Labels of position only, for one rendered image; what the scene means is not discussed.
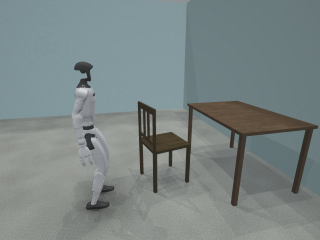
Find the table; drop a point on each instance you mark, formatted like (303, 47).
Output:
(248, 120)

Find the chair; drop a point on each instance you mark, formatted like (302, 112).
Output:
(159, 143)

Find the robot right forearm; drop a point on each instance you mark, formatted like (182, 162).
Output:
(78, 126)

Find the right robot hand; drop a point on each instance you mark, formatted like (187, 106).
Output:
(85, 152)

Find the left robot shin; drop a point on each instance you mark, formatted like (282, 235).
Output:
(107, 166)

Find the right robot thigh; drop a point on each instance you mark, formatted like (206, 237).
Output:
(98, 154)

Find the right robot upper arm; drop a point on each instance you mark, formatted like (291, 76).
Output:
(81, 97)

